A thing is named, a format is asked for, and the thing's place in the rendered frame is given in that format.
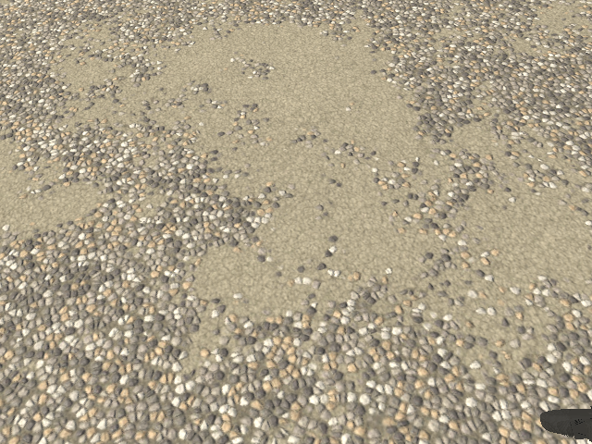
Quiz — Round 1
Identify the right robot hand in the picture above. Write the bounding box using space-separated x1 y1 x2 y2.
540 406 592 442

